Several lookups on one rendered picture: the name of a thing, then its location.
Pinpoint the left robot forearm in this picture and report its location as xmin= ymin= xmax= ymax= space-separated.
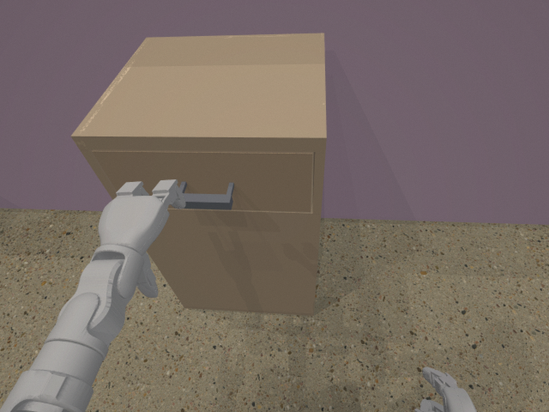
xmin=0 ymin=244 xmax=144 ymax=412

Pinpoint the drawer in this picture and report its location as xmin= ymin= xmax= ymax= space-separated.
xmin=92 ymin=149 xmax=312 ymax=212

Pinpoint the robot right hand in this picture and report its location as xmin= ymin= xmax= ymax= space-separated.
xmin=414 ymin=367 xmax=477 ymax=412

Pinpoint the handle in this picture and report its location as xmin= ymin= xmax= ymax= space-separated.
xmin=179 ymin=181 xmax=234 ymax=210

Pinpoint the robot left hand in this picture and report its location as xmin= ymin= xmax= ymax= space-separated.
xmin=98 ymin=179 xmax=186 ymax=298

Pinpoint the cabinet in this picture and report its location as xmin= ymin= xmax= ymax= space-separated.
xmin=71 ymin=33 xmax=327 ymax=316

